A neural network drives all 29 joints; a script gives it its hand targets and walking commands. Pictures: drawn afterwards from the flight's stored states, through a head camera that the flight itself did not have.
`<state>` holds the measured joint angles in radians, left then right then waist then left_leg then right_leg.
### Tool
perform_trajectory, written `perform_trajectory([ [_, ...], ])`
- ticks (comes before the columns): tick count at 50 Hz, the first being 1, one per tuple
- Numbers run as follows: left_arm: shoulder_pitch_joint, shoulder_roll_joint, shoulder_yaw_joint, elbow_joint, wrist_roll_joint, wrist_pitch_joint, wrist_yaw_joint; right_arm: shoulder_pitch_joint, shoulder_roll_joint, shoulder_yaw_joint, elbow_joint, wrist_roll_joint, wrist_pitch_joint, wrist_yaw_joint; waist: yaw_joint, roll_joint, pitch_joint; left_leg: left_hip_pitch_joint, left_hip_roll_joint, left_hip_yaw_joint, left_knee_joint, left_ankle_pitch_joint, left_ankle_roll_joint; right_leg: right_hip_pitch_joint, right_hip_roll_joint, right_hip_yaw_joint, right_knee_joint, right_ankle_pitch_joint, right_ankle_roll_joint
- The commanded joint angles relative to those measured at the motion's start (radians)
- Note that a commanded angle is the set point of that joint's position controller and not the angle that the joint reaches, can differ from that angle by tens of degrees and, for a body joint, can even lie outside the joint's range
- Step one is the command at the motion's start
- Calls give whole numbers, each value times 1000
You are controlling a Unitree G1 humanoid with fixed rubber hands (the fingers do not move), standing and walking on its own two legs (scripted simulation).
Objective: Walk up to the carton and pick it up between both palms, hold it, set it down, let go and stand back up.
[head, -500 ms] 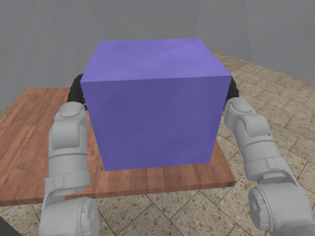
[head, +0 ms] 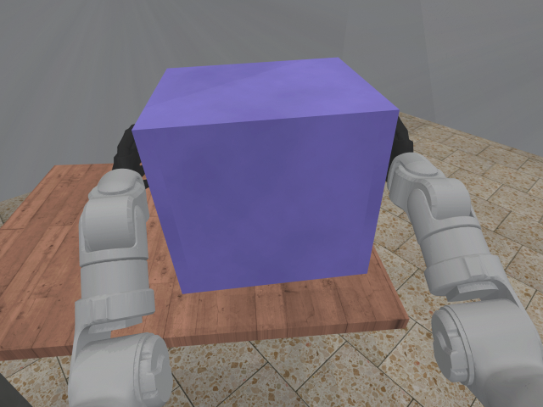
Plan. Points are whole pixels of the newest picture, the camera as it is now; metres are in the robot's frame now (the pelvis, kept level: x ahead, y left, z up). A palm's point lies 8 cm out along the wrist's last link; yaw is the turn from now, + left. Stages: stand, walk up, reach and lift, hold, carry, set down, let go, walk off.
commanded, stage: hold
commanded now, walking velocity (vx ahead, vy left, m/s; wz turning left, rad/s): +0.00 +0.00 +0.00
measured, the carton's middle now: (264, 168) +0.41 +0.01 +0.21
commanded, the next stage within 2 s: none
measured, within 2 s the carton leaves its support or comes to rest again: neither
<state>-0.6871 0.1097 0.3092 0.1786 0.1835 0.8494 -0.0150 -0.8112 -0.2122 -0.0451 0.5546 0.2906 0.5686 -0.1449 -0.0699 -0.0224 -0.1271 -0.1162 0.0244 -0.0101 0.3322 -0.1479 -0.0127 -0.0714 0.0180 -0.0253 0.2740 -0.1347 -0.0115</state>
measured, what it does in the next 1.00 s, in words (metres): stands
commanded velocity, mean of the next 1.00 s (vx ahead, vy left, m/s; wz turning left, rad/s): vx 0.00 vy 0.00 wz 0.00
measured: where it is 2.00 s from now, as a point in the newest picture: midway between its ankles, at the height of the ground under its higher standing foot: outside the picture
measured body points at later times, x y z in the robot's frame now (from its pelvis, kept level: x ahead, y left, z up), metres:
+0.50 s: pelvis +0.01 +0.00 +0.00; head -0.07 +0.01 +0.44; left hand +0.38 +0.19 +0.24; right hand +0.38 -0.18 +0.25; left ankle +0.03 +0.13 -0.75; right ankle +0.01 -0.11 -0.75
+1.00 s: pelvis +0.00 +0.00 +0.00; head -0.07 +0.01 +0.44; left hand +0.37 +0.19 +0.24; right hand +0.38 -0.18 +0.25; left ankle +0.03 +0.13 -0.75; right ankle +0.01 -0.11 -0.75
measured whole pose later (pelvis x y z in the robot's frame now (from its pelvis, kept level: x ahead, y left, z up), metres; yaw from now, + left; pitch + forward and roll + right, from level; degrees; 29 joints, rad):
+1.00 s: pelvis +0.00 +0.00 +0.00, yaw +1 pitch -3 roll -1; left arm -0.68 0.12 0.31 0.15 0.19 0.87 -0.03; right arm -0.80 -0.22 -0.03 0.50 0.30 0.62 -0.17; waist -0.07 -0.01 -0.13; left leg -0.12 0.03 -0.03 0.34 -0.15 -0.02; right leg -0.07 0.03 -0.02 0.27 -0.14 -0.02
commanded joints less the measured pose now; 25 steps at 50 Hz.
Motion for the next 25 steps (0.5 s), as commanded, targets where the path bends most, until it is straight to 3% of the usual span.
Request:
perform_trajectory([
  [1,-874,-516,-425,-130,-208,-91,-158,-891,581,260,-298,126,-55,164,-6,57,-337,39,-47,13,-69,55,13,80,35,24,-32,33,11],
  [5,-883,-493,-390,-84,-194,-93,-169,-886,576,252,-232,124,-43,161,-3,58,-342,26,-52,15,-71,50,16,103,30,31,-31,40,13],
  [10,-837,-487,-370,-99,-198,-93,-179,-905,589,291,-304,159,-44,141,12,19,-394,65,-60,11,-34,180,16,154,38,30,-20,177,25],
  [13,-815,-473,-365,-130,-200,-88,-187,-883,581,305,-351,180,-34,123,-1,16,-407,93,-68,10,-14,245,6,174,39,29,-18,253,33],
  [19,-865,-493,-424,-212,-228,-93,-184,-859,572,288,-390,179,-31,128,-30,71,-408,107,-59,3,-14,232,-17,119,40,23,-20,195,20],
  [25,-846,-495,-445,-256,-229,-83,-168,-849,569,313,-429,196,-23,127,-23,89,-424,118,-61,-5,-1,264,-25,131,40,24,-10,232,20],
])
